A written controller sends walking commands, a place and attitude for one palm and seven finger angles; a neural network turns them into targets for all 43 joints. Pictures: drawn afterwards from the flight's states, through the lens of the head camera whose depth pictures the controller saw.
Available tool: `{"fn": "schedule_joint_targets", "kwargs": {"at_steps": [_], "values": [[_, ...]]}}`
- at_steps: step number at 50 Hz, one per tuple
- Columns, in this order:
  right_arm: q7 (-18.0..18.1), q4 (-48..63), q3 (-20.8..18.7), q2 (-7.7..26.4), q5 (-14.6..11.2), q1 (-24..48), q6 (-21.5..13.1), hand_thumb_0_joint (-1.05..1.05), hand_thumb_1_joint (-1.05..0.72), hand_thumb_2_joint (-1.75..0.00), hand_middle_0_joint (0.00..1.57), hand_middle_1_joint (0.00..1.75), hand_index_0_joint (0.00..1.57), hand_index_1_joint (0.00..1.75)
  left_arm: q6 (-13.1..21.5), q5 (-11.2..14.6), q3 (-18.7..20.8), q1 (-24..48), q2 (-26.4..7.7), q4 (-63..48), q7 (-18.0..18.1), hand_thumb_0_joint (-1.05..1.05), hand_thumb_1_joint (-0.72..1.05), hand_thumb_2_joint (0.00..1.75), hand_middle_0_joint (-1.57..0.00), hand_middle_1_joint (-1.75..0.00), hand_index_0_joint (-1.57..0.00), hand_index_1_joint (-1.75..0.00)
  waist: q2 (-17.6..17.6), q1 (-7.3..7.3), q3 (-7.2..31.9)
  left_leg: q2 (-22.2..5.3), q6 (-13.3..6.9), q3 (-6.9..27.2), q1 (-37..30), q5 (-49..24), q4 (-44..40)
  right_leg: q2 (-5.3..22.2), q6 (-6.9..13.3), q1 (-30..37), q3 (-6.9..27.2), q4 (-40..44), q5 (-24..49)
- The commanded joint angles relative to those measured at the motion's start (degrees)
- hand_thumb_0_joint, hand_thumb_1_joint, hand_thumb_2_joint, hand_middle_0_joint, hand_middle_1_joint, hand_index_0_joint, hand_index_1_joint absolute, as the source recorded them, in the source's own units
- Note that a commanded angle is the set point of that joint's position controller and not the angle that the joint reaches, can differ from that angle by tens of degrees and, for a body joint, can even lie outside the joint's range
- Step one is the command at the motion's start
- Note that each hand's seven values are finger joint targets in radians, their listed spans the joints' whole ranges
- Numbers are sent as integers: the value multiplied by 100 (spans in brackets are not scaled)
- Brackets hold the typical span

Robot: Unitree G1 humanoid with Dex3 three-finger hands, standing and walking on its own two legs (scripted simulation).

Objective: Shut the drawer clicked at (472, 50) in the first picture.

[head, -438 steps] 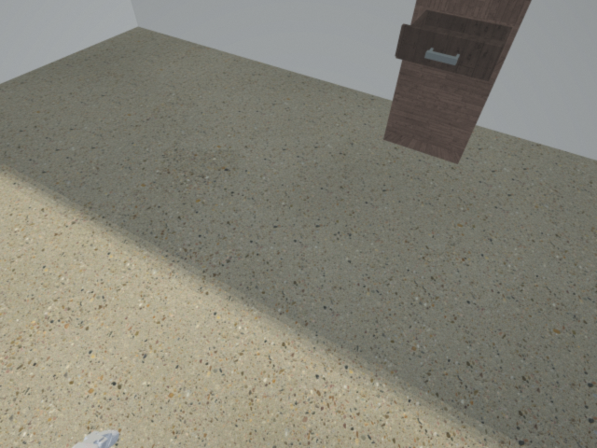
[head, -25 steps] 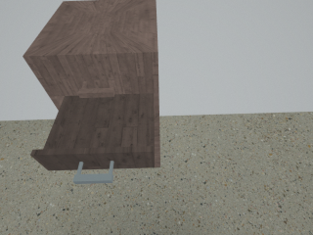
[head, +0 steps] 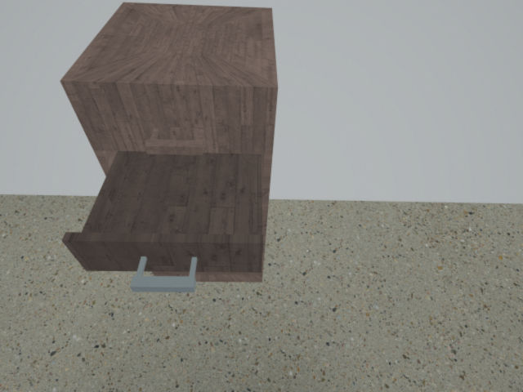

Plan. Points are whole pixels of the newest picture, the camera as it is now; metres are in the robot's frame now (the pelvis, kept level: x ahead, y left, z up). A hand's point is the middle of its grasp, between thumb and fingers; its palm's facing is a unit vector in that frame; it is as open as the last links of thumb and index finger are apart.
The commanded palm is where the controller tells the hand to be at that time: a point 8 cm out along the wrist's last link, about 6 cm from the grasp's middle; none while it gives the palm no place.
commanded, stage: come to a stop and stand still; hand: left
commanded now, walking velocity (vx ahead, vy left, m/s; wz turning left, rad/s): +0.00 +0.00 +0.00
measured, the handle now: (166, 273) +0.35 +0.21 -0.12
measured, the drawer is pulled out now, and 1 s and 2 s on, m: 0.26 0.26 0.26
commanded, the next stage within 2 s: look again from close up in 0.68 s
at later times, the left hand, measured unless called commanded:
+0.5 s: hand out of the picture +0.01 +0.19 -0.17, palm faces +0.00 -0.98 -0.19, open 7.3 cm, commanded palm none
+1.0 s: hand out of the picture +0.00 +0.18 -0.17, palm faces +0.01 -0.98 -0.17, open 7.3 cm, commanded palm none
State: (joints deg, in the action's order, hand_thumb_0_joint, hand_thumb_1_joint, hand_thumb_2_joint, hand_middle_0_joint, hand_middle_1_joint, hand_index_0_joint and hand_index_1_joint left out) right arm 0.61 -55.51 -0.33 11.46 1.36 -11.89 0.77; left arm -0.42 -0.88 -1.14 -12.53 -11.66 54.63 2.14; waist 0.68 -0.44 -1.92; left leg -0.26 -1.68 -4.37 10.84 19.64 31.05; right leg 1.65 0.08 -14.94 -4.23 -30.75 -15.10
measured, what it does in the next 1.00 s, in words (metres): stands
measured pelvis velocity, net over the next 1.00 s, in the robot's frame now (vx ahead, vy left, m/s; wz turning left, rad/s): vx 0.01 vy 0.02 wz -0.01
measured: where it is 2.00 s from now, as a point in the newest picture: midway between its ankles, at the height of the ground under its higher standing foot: outside the picture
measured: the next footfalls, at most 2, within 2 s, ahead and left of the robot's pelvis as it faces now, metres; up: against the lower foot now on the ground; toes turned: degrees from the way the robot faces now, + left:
none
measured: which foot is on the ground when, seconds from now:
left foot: down 0.00-1.00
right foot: down 0.00-1.00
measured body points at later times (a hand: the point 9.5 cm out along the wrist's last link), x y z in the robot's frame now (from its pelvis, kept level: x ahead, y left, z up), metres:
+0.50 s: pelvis +0.01 +0.02 +0.01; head +0.02 +0.03 +0.45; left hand +0.01 +0.25 -0.16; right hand +0.01 -0.21 -0.15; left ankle -0.03 +0.09 -0.73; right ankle +0.01 -0.12 -0.73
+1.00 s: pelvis +0.01 +0.02 +0.01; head +0.02 +0.03 +0.46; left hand +0.00 +0.24 -0.16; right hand -0.01 -0.19 -0.16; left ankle -0.03 +0.09 -0.73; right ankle +0.01 -0.12 -0.73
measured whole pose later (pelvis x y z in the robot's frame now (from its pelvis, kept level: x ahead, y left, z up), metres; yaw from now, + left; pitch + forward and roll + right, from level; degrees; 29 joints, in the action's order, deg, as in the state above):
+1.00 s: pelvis +0.01 +0.02 +0.01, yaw -1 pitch -2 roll +0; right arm 2.0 -65.8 0.6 7.6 0.3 -17.1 -0.4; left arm 0.0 -1.0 -0.4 -17.5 -7.2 64.0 2.8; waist 0.2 -0.3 -2.8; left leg 2.1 -3.7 -5.6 4.5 17.7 24.4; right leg 3.5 -2.1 -9.8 -2.9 -26.1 -13.7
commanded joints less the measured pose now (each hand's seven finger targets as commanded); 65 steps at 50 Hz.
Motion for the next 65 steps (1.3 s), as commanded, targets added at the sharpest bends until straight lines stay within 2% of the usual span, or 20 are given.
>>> {"fn": "schedule_joint_targets", "kwargs": {"at_steps": [1,2,5,9,14,17,21,24,27,42,46,53,60,65], "values": [[15,202,-108,663,-25,-103,-109,0,-90,-90,20,30,20,30,91,9,153,-186,-673,-190,63,0,90,90,-20,-30,-20,-30,-199,37,-7,-582,-59,715,308,-1044,-840,452,110,288,570,589,547],[13,142,-94,695,-24,-157,-117,0,-90,-90,20,30,20,30,87,4,142,-187,-679,-173,60,0,90,90,-20,-30,-20,-30,-283,33,85,-619,-79,738,226,-1233,-903,416,105,370,546,544,646],[23,15,-87,646,-40,-176,-122,0,-90,-90,20,30,20,30,95,10,140,-282,-618,-66,65,0,90,90,-20,-30,-20,-30,-75,50,43,-596,-82,701,185,-1204,-895,464,81,405,535,605,710],[37,-171,-75,610,-53,-259,-143,0,-90,-90,20,30,20,30,106,9,136,-353,-562,79,69,0,90,90,-20,-30,-20,-30,-33,38,40,-601,-85,679,60,-1419,-949,479,71,468,518,610,898],[57,-392,-49,565,-73,-338,-155,0,-90,-90,20,30,20,30,107,11,116,-472,-493,291,78,0,90,90,-20,-30,-20,-30,-118,41,-67,-608,-87,651,-10,-1530,-1034,494,60,512,497,649,985],[70,-515,-48,541,-87,-441,-170,0,-90,-90,20,30,20,30,108,10,117,-537,-477,401,83,0,90,90,-20,-30,-20,-30,-242,33,-5,-625,-91,658,-114,-1754,-1100,481,58,594,458,632,1081],[100,-649,-30,482,-94,-555,-181,0,-90,-90,20,30,20,30,109,11,115,-639,-369,547,95,0,90,90,-20,-30,-20,-30,-126,41,-87,-617,-93,635,-149,-1830,-1090,505,52,629,430,658,1141],[114,-725,-21,448,-97,-605,-180,0,-90,-90,20,30,20,30,94,8,109,-665,-304,630,100,0,90,90,-20,-30,-20,-30,-260,41,-245,-625,-91,647,-127,-1897,-1173,479,38,591,407,663,1076],[122,-781,-18,441,-110,-676,-189,0,-90,-90,20,30,20,30,96,8,119,-695,-293,700,101,0,90,90,-20,-30,-20,-30,-174,39,-183,-631,-100,655,-190,-1986,-1199,478,30,641,382,660,1123],[154,-896,-16,281,-119,-891,-185,0,-90,-90,20,30,20,30,85,-1,141,-848,-103,824,114,0,90,90,-20,-30,-20,-30,-91,34,-421,-628,-100,662,-141,-1788,-1314,466,32,538,394,710,1014],[156,-915,-10,234,-114,-906,-187,0,-90,-90,20,30,20,30,95,-2,148,-904,-50,836,117,0,90,90,-20,-30,-20,-30,-99,48,-429,-601,-99,635,-113,-1638,-1280,501,49,540,434,744,1047],[173,-926,-7,233,-115,-965,-193,0,-90,-90,20,30,20,30,86,3,161,-941,-22,855,113,0,90,90,-20,-30,-20,-30,-165,46,-343,-637,-99,626,-230,-1863,-1272,476,51,526,405,681,1104],[166,-943,2,175,-122,-967,-173,0,-90,-90,20,30,20,30,102,1,153,-997,-7,887,115,0,90,90,-20,-30,-20,-30,-103,46,-453,-604,-92,598,-144,-1440,-1270,502,89,458,492,784,1021],[171,-959,5,150,-124,-999,-185,0,-90,-90,20,30,20,30,109,3,150,-1010,8,903,112,0,90,90,-20,-30,-20,-30,-119,53,-396,-608,-97,595,-171,-1512,-1260,486,94,480,511,769,1089]]}}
